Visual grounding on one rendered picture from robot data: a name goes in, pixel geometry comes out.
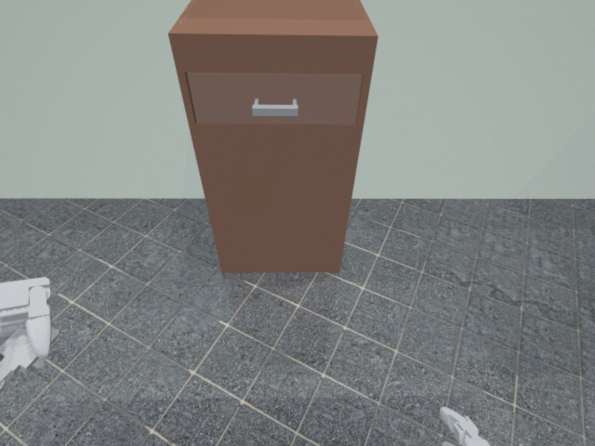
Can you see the left robot hand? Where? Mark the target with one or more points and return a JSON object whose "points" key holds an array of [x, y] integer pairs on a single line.
{"points": [[25, 316]]}

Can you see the handle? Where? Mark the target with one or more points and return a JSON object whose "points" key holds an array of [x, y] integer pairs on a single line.
{"points": [[275, 110]]}

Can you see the right robot hand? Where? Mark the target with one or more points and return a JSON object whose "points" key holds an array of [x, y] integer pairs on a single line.
{"points": [[465, 432]]}

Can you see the cabinet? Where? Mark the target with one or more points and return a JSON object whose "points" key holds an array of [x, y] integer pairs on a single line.
{"points": [[278, 195]]}

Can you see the drawer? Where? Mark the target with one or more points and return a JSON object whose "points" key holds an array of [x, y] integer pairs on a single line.
{"points": [[228, 97]]}

